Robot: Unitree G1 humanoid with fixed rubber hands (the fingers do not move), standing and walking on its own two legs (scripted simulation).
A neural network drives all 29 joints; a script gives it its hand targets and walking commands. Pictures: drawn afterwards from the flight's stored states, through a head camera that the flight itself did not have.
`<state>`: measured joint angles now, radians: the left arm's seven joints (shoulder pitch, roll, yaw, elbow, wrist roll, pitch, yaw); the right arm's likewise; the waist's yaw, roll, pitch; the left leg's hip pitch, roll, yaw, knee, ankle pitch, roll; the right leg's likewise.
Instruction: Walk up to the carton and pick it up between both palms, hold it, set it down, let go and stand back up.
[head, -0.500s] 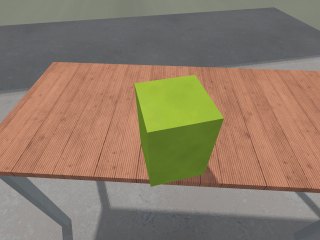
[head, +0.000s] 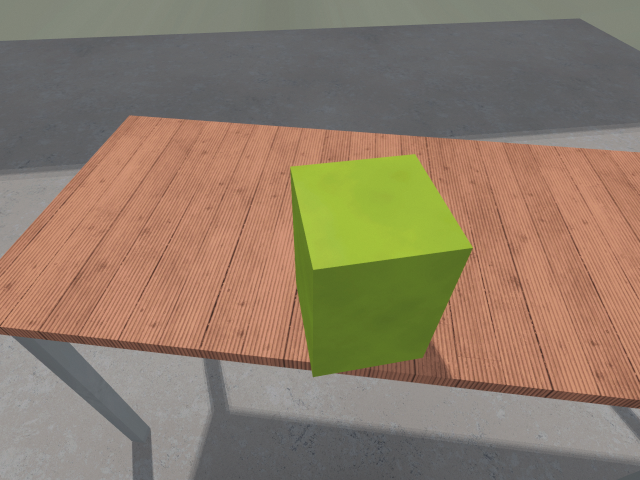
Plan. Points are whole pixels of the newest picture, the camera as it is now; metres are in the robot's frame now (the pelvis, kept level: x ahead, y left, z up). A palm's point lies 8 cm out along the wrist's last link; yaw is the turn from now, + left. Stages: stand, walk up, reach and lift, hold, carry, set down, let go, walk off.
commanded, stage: walk up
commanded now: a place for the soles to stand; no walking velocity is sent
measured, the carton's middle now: (361, 270) +0.37 -0.03 +0.07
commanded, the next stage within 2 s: reach and lift in 0.02 s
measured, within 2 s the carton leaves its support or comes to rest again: neither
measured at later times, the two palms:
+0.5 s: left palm out of the picture +0.14 +0.27 -0.09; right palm (512, 444) +0.20 -0.24 -0.10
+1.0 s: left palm (154, 435) +0.19 +0.23 -0.04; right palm (484, 452) +0.18 -0.19 -0.06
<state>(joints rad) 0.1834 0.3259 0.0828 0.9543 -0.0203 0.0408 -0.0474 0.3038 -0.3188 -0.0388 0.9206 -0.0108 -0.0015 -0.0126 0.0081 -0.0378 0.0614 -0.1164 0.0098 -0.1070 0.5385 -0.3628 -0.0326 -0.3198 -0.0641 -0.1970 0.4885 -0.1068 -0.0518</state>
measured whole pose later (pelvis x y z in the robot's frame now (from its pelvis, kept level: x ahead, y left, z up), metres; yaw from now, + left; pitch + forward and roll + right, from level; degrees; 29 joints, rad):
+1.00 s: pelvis +0.04 +0.05 +0.01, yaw +4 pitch -5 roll -3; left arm 0.33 0.06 -0.11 0.16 -0.02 0.25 0.15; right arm 0.30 -0.25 -0.05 0.60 0.07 -0.18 0.14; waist -0.02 0.04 0.07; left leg -0.02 0.10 0.05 0.51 -0.39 -0.04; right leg -0.16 -0.01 -0.08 0.39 -0.14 0.01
